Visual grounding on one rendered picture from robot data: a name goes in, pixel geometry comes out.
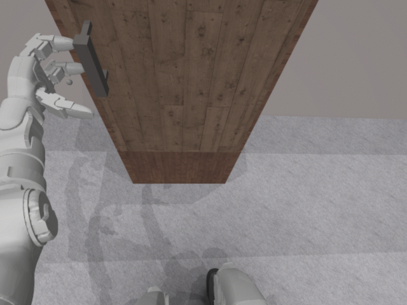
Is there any handle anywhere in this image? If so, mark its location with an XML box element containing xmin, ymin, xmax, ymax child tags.
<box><xmin>72</xmin><ymin>20</ymin><xmax>109</xmax><ymax>97</ymax></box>

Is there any right robot shin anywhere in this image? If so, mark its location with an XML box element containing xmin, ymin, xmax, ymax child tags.
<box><xmin>214</xmin><ymin>262</ymin><xmax>235</xmax><ymax>305</ymax></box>

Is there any robot left hand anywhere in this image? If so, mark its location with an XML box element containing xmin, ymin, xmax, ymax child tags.
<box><xmin>7</xmin><ymin>33</ymin><xmax>94</xmax><ymax>119</ymax></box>

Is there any left robot upper arm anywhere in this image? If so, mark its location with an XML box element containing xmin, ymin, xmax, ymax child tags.
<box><xmin>0</xmin><ymin>189</ymin><xmax>58</xmax><ymax>305</ymax></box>

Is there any cupboard door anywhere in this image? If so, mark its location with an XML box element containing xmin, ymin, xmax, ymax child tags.
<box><xmin>52</xmin><ymin>0</ymin><xmax>312</xmax><ymax>153</ymax></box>

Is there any left robot forearm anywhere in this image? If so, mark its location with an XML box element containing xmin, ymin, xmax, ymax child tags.
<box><xmin>0</xmin><ymin>97</ymin><xmax>46</xmax><ymax>195</ymax></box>

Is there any robot left thigh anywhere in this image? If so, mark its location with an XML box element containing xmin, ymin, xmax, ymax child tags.
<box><xmin>135</xmin><ymin>291</ymin><xmax>170</xmax><ymax>305</ymax></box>

